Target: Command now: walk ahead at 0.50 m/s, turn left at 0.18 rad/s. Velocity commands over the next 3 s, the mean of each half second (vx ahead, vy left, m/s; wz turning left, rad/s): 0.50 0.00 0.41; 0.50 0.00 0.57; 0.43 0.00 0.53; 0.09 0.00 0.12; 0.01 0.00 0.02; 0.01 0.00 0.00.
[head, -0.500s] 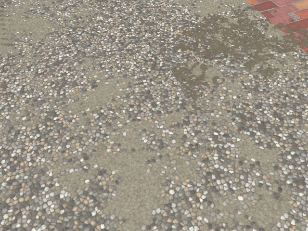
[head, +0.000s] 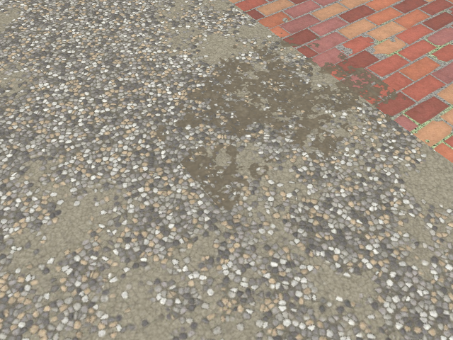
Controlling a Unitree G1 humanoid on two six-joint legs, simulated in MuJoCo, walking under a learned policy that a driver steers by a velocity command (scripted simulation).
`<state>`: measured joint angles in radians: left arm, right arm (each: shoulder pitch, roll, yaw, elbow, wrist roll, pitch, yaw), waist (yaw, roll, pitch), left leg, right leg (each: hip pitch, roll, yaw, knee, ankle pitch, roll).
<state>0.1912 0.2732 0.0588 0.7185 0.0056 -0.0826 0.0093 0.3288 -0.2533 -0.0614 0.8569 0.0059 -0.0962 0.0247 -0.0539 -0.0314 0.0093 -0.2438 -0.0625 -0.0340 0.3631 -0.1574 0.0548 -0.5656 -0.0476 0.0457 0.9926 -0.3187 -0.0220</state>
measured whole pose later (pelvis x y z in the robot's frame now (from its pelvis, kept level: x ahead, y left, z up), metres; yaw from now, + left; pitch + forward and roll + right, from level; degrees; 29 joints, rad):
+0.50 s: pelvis +0.24 -0.02 +0.00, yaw +16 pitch +2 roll -2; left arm 0.32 0.27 0.08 0.80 0.01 -0.10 0.00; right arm 0.19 -0.32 -0.08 0.70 0.02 -0.03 0.02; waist 0.05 0.06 0.00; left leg -0.70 0.09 -0.05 1.00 -0.18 -0.01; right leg -0.10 0.01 -0.11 0.29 -0.22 -0.01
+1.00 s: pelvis +0.47 +0.13 +0.00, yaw +33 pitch +2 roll -1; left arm 0.09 0.31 0.05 0.69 0.02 -0.09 0.00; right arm 0.33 -0.28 -0.06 0.69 0.01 -0.04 0.01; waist -0.05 -0.03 0.03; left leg -0.21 -0.11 -0.09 0.37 -0.19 0.10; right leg -0.68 -0.09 0.08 0.87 -0.13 0.05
